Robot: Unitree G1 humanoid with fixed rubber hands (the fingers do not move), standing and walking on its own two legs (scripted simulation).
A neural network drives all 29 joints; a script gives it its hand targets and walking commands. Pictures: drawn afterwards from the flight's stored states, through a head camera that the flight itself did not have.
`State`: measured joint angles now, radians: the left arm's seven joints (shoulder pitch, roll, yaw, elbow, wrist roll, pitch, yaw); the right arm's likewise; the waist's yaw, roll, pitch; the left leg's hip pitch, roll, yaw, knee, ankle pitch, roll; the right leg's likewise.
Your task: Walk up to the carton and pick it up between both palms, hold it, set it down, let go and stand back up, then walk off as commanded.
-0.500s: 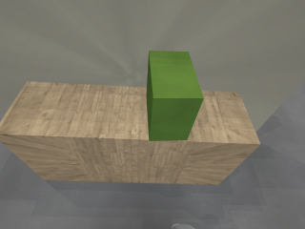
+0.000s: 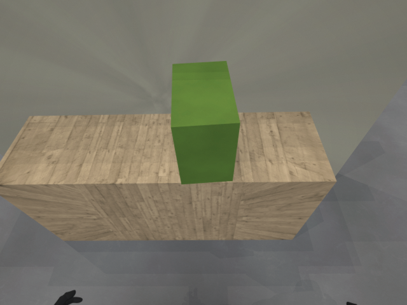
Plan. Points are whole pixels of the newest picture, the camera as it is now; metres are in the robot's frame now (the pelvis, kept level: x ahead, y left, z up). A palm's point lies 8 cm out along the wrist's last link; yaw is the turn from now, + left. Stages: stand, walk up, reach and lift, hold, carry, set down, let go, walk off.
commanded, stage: walk up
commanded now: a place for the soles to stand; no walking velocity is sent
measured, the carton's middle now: (203, 124) +0.64 +0.01 -0.09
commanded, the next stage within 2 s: none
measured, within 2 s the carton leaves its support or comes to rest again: neither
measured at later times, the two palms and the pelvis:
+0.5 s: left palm out of the picture +0.06 +0.35 -0.11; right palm out of the picture +0.04 -0.26 -0.09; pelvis -0.03 +0.05 +0.00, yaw -1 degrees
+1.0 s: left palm out of the picture +0.05 +0.35 -0.10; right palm out of the picture +0.04 -0.27 -0.10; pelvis -0.04 +0.04 +0.00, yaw -1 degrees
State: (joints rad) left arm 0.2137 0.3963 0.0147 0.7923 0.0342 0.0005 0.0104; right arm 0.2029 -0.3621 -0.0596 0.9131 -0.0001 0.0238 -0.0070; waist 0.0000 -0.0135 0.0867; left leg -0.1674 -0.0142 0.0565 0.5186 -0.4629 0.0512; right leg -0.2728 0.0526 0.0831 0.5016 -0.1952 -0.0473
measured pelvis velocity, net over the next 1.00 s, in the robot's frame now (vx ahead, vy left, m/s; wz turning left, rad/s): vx -0.04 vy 0.04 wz -0.02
